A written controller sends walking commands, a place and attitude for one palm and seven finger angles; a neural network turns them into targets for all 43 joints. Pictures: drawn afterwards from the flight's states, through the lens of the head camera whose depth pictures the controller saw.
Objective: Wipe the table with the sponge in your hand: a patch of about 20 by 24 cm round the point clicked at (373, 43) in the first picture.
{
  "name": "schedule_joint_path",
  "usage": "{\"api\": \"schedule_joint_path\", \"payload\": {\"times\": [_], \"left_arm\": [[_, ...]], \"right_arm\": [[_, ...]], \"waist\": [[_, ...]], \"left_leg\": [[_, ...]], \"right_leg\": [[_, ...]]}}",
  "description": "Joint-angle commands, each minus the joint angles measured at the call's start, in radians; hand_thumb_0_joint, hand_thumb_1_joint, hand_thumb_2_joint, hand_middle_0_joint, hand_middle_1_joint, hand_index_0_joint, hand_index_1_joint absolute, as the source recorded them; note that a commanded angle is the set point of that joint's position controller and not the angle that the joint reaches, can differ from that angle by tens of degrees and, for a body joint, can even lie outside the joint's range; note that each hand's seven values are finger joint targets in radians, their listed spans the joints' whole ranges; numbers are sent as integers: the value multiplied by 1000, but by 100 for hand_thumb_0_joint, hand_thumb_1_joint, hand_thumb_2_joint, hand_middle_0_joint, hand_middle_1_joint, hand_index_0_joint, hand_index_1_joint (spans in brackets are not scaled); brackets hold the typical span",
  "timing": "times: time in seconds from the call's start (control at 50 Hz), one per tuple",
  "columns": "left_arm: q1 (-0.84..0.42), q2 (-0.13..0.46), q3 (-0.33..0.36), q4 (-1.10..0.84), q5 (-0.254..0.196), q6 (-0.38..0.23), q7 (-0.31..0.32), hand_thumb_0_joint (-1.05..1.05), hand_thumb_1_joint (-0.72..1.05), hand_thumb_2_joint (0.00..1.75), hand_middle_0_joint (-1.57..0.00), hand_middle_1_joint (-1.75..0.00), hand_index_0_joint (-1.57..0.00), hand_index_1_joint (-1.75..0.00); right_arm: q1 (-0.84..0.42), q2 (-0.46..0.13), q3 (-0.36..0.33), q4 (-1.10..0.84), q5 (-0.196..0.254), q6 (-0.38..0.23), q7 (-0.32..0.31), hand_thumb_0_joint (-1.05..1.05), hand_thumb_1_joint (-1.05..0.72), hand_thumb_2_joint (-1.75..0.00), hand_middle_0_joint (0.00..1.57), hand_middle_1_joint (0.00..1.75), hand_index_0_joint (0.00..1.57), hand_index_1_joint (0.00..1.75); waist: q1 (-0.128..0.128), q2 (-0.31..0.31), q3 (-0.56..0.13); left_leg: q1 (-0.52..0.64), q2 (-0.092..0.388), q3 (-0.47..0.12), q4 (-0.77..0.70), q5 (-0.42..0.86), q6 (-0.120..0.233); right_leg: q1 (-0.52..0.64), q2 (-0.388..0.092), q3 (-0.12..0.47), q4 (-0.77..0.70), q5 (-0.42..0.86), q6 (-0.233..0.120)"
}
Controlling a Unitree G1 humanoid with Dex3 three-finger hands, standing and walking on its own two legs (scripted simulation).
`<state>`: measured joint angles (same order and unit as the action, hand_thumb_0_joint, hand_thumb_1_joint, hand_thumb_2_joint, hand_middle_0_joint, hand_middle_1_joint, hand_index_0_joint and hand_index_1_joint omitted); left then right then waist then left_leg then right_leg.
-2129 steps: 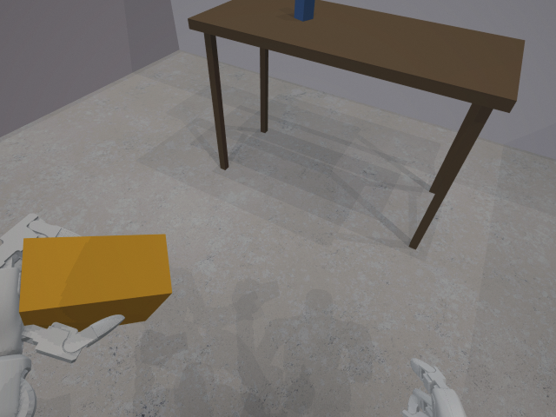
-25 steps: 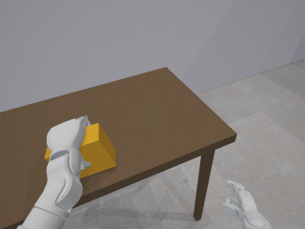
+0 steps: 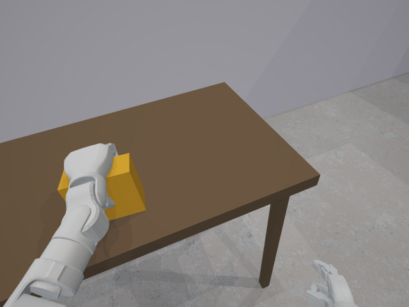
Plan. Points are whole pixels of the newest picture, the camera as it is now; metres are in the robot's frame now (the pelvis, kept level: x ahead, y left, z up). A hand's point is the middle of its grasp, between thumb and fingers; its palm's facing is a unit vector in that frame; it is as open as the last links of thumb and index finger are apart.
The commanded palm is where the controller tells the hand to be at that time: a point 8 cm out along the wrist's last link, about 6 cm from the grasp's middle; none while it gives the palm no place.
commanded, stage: wipe forward along the middle lane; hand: left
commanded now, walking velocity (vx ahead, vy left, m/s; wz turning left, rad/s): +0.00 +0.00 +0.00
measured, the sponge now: (109, 196) +0.33 +0.26 +0.05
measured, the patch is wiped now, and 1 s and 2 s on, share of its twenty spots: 1.00 1.00 1.00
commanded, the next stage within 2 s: slide back across to the first lane in 1.10 s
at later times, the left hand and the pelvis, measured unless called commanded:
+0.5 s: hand (98, 165) +0.37 +0.28 +0.11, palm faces -0.05 -0.02 -1.00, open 10.4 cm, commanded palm +0.36 +0.29 +0.13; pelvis -0.01 +0.00 +0.00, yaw +1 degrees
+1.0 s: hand (91, 147) +0.43 +0.32 +0.11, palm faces -0.09 -0.04 -1.00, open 10.3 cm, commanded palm +0.42 +0.33 +0.14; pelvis +0.00 +0.02 +0.00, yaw +0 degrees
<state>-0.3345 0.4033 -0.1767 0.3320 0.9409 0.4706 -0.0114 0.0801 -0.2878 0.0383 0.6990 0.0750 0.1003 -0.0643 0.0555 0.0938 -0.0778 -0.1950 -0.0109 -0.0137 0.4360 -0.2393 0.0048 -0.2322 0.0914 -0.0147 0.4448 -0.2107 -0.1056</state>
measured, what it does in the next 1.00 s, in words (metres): stands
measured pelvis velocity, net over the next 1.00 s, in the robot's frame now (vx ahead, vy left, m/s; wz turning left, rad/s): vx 0.00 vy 0.02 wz -0.01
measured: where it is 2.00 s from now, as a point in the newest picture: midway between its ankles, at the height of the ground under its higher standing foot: outside the picture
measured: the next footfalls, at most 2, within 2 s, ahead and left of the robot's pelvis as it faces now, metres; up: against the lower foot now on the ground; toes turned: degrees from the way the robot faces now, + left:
none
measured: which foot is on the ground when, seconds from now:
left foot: down 0.00-1.00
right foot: down 0.00-1.00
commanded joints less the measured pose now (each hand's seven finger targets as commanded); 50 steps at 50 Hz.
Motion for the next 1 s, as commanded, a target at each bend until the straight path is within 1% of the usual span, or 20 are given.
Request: {"api": "schedule_joint_path", "payload": {"times": [0.0,0.1,0.14,0.28,0.3,0.36,0.4,0.42,0.48,0.5,0.56,0.6,0.64,0.7,0.78,0.8,0.84,0.9,0.94,0.98], "left_arm": [[-276,214,103,-15,18,-20,31,0,10,130,-120,-160,-120,-160],[-289,232,123,44,21,-50,46,0,10,130,-120,-160,-120,-160],[-316,207,85,110,26,-52,48,0,10,130,-120,-160,-120,-160],[-416,253,99,247,45,-92,58,0,10,130,-120,-160,-120,-160],[-421,306,151,253,43,-105,61,0,10,130,-120,-160,-120,-160],[-475,282,112,307,53,-126,63,0,10,130,-120,-160,-120,-160],[-505,343,159,331,53,-143,64,0,10,130,-120,-160,-120,-160],[-534,319,128,351,54,-152,65,0,10,130,-120,-160,-120,-160],[-546,334,140,392,63,-179,70,0,10,130,-120,-160,-120,-160],[-548,386,190,400,63,-190,73,0,10,130,-120,-160,-120,-160],[-621,348,135,443,71,-210,76,0,10,130,-120,-160,-120,-160],[-631,409,182,460,74,-223,78,0,10,130,-120,-160,-120,-160],[-638,372,150,486,82,-233,84,0,10,130,-120,-160,-120,-160],[-648,394,173,481,76,-246,86,0,10,130,-120,-160,-120,-160],[-687,446,189,536,76,-246,95,0,10,130,-120,-160,-120,-160],[-712,473,209,533,76,-253,92,0,10,130,-120,-160,-120,-160],[-725,450,177,561,85,-252,91,0,10,130,-120,-160,-120,-160],[-722,499,219,570,94,-264,85,0,10,130,-120,-160,-120,-160],[-729,469,182,597,108,-265,81,0,10,130,-120,-160,-120,-160],[-725,500,207,602,109,-270,82,0,10,130,-120,-160,-120,-160]], "right_arm": [[-189,-101,-37,-170,3,-51,-13,0,-90,-90,20,30,20,30],[-164,-108,-43,-159,5,-53,-15,0,-90,-90,20,30,20,30],[-143,-110,-43,-146,7,-50,-17,0,-90,-90,20,30,20,30],[-96,-119,-46,-132,7,-50,-21,0,-90,-90,20,30,20,30],[-97,-122,-46,-132,6,-51,-21,0,-90,-90,20,30,20,30],[-69,-121,-48,-127,8,-49,-22,0,-90,-90,20,30,20,30],[-65,-125,-47,-124,8,-50,-23,0,-90,-90,20,30,20,30],[-47,-124,-47,-120,7,-50,-25,0,-90,-90,20,30,20,30],[-21,-126,-52,-116,7,-51,-20,0,-90,-90,20,30,20,30],[-23,-131,-53,-115,6,-51,-21,0,-90,-90,20,30,20,30],[8,-132,-56,-105,8,-52,-19,0,-90,-90,20,30,20,30],[13,-138,-55,-102,8,-51,-19,0,-90,-90,20,30,20,30],[42,-138,-61,-94,8,-48,-15,0,-90,-90,20,30,20,30],[42,-139,-61,-97,9,-44,-11,0,-90,-90,20,30,20,30],[71,-152,-63,-77,10,-39,-11,0,-90,-90,20,30,20,30],[66,-152,-62,-75,11,-40,-12,0,-90,-90,20,30,20,30],[85,-155,-64,-69,10,-39,-10,0,-90,-90,20,30,20,30],[93,-158,-67,-69,7,-36,-8,0,-90,-90,20,30,20,30],[113,-160,-68,-68,6,-32,-6,0,-90,-90,20,30,20,30],[120,-165,-70,-66,5,-29,-4,0,-90,-90,20,30,20,30]], "waist": [[-2,-185,-115],[4,-162,-139],[-17,-180,-90],[-27,-167,-105],[-17,-173,-126],[-37,-168,-117],[-30,-144,-130],[-47,-165,-127],[-42,-151,-160],[-33,-163,-181],[-70,-176,-143],[-53,-147,-177],[-71,-159,-183],[-59,-135,-218],[-81,-171,-195],[-77,-142,-208],[-92,-144,-197],[-74,-131,-259],[-91,-138,-237],[-85,-126,-248]], "left_leg": [[-78,-40,3,-30,73,52],[-91,-41,2,-28,75,50],[-112,-39,11,-25,45,51],[-156,-39,9,-19,7,49],[-160,-38,0,-20,9,49],[-179,-37,9,-13,-2,51],[-185,-36,0,-16,-5,50],[-194,-35,8,-7,-8,53],[-199,-34,9,0,6,52],[-208,-33,1,3,16,52],[-227,-30,9,9,-10,55],[-235,-30,0,4,2,53],[-233,-29,11,14,21,57],[-233,-29,6,7,37,56],[-262,-26,13,15,20,57],[-259,-25,8,8,29,57],[-257,-24,16,13,27,59],[-252,-25,12,14,72,57],[-251,-24,18,17,76,59],[-245,-22,21,16,80,59]], "right_leg": [[112,-83,171,-115,73,52],[116,-82,165,-103,87,49],[81,-85,152,-116,37,57],[61,-91,155,-122,-35,58],[70,-88,174,-120,-34,53],[58,-95,156,-121,-46,62],[56,-92,171,-122,-58,54],[60,-98,161,-122,-61,63],[69,-100,156,-111,-23,62],[83,-98,178,-106,-3,57],[49,-104,169,-117,-28,67],[63,-102,175,-109,-16,59],[65,-101,151,-95,42,66],[82,-100,153,-88,84,59],[88,-106,161,-96,81,70],[81,-101,159,-92,85,65],[73,-103,152,-95,90,69],[111,-101,152,-74,172,62],[99,-99,135,-70,197,66],[100,-99,133,-73,199,65]]}}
